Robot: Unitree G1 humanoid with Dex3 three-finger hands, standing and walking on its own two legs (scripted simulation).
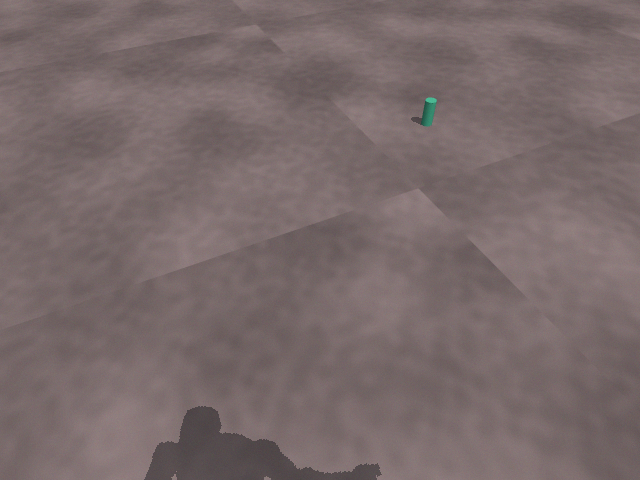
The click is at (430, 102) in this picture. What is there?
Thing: squat round
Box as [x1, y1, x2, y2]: [421, 97, 436, 125]
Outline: 434,98 429,97 425,99 421,121 423,125 431,124 436,101
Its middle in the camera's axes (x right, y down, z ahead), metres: +0.65 -0.75 +2.26
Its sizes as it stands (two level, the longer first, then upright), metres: 0.063 0.063 0.149
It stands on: the floor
